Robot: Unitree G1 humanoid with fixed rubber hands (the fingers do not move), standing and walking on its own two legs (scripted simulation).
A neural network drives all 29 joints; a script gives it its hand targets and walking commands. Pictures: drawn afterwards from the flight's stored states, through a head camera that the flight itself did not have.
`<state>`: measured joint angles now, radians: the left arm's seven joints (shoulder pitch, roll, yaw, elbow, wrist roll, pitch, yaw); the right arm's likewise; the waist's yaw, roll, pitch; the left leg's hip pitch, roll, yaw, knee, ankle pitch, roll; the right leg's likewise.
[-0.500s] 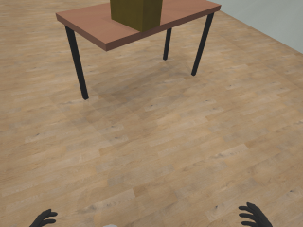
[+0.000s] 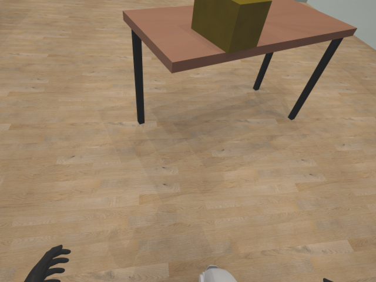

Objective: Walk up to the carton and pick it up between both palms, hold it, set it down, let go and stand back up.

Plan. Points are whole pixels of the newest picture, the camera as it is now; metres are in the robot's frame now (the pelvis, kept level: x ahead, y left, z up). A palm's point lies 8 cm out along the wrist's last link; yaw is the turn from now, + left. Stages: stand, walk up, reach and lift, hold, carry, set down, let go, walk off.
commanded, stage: walk up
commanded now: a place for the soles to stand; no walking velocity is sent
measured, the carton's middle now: (227, 16) +1.14 -0.20 +0.13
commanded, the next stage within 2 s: none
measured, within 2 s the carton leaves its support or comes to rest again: neither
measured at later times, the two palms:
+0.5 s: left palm (63, 279) +0.16 +0.25 -0.10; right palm (322, 212) +0.30 -0.36 -0.05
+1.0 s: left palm (138, 225) +0.27 +0.11 -0.08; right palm (319, 146) +0.54 -0.46 -0.05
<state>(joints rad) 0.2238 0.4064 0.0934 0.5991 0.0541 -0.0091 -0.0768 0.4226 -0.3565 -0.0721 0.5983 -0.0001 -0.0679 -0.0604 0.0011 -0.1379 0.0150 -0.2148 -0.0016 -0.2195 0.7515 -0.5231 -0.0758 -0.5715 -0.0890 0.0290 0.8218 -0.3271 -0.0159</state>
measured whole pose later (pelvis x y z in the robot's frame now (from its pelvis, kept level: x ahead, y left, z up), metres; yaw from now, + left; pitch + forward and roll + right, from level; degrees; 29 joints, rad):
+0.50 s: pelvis +0.14 -0.06 +0.00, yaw +12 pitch -4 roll +1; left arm 0.39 0.40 0.09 0.57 0.05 0.02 -0.05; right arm 0.35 -0.37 -0.09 0.60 0.00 -0.04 -0.08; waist 0.00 -0.09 0.08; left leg -0.43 0.00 0.06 0.84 -0.33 0.03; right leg -0.33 -0.07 -0.15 0.98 -0.52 -0.05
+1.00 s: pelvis +0.31 -0.21 -0.01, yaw +22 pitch -4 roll +1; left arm 0.42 0.42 0.10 0.52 0.05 0.03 -0.06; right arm 0.31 -0.38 -0.09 0.57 0.00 -0.04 -0.11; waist 0.00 -0.05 0.09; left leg -0.50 0.01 -0.10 1.22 -0.54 0.01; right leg -0.41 -0.08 -0.10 0.92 -0.44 -0.01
